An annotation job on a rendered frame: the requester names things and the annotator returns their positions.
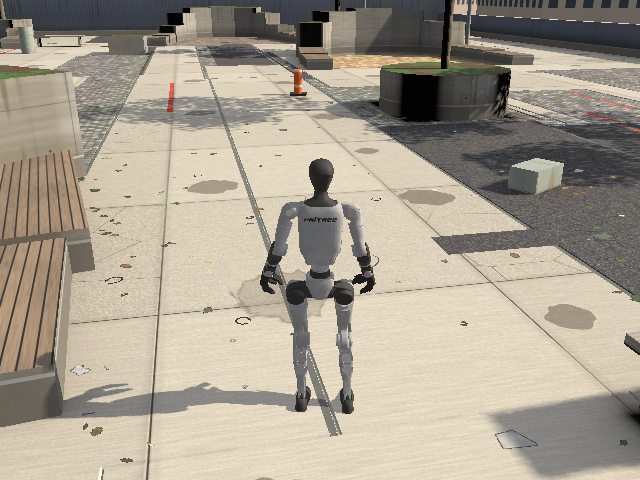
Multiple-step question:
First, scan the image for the robot left shin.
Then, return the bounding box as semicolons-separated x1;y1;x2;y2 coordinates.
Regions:
293;332;308;399

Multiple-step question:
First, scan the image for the right robot upper arm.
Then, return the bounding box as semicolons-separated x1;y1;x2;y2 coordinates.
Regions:
342;202;367;257

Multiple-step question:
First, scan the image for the left robot forearm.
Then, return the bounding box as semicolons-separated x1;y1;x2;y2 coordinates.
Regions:
263;241;282;277

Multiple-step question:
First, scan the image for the right robot hand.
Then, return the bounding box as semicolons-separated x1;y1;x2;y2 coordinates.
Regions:
352;274;376;294

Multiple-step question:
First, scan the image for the right robot forearm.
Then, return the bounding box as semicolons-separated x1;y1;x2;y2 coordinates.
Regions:
357;242;374;278

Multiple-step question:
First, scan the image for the right robot thigh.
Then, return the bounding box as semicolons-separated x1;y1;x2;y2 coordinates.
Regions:
334;279;354;350

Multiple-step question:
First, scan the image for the left robot hand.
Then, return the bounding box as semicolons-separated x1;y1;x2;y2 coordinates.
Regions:
260;271;283;294

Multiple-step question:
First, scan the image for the left robot upper arm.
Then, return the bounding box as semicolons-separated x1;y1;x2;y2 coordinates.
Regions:
272;202;300;257

